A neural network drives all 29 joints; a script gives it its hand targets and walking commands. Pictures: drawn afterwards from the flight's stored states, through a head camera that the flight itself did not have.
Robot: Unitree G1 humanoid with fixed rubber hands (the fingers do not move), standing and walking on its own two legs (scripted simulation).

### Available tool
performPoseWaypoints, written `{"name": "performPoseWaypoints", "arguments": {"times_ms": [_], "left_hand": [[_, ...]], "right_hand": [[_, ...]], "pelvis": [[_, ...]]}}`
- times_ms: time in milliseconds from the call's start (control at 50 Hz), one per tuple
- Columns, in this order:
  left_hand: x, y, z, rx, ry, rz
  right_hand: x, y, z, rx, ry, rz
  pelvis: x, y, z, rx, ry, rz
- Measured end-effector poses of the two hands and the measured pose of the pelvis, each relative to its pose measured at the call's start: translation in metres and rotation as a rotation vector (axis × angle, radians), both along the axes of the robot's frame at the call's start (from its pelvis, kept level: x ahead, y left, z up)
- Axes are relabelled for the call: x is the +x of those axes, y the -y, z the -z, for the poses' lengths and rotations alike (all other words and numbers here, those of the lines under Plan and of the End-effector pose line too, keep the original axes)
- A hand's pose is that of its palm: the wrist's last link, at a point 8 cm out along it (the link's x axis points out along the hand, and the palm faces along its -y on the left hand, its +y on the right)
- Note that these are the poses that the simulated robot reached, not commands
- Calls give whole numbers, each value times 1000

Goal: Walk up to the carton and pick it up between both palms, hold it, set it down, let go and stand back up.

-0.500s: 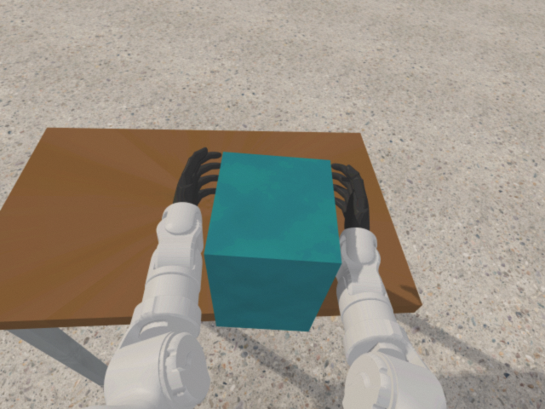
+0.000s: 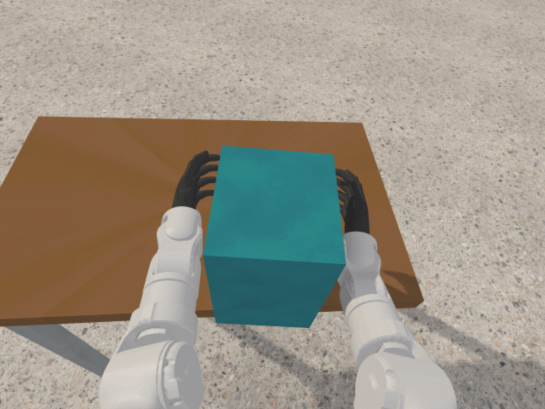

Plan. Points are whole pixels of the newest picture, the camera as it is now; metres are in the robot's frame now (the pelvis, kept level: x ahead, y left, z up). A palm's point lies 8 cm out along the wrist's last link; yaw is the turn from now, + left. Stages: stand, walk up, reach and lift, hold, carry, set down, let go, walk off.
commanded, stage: set down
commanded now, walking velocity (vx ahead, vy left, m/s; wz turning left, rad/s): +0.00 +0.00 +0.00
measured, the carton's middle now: (269, 245) +0.35 -0.02 +0.01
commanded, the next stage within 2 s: none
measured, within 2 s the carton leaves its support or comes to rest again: neither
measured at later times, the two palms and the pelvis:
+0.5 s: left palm (169, 196) +0.41 +0.14 +0.06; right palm (368, 207) +0.38 -0.17 +0.06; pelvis -0.02 +0.00 -0.01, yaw +0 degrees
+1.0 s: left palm (159, 146) +0.42 +0.13 +0.16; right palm (388, 164) +0.39 -0.17 +0.15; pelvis -0.04 -0.01 -0.01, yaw +0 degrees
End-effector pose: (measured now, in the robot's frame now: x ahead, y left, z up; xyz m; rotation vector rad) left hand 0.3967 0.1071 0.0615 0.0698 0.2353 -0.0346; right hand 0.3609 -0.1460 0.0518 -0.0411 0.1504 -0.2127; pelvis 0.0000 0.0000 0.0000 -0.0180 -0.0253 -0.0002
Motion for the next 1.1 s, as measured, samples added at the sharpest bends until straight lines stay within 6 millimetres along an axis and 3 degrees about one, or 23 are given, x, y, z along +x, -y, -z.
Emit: {"name": "performPoseWaypoints", "arguments": {"times_ms": [100,240,400,500,580,880,1100], "left_hand": [[5,-5,22,10,-42,-21],[16,-18,19,21,0,-38],[15,-26,-7,1,6,-36],[10,-29,-3,-8,-42,-45],[10,-27,-11,-2,-10,-58],[20,-20,-82,11,-8,-51],[21,-31,-107,11,-13,-66]], "right_hand": [[1,1,30,59,-94,19],[15,3,27,84,-58,20],[22,18,-9,85,-27,28],[22,25,-12,60,-87,24],[23,22,-21,76,-75,-1],[26,23,-80,97,-64,17],[31,27,-115,105,-65,16]], "pelvis": [[0,-2,3,-7,-83,16],[0,-4,9,-15,-193,8],[-6,-2,9,-16,-187,1],[-18,3,10,-3,-170,-3],[-26,5,12,-1,-183,-5],[-37,11,8,14,-121,3],[-35,15,6,13,-79,-4]]}}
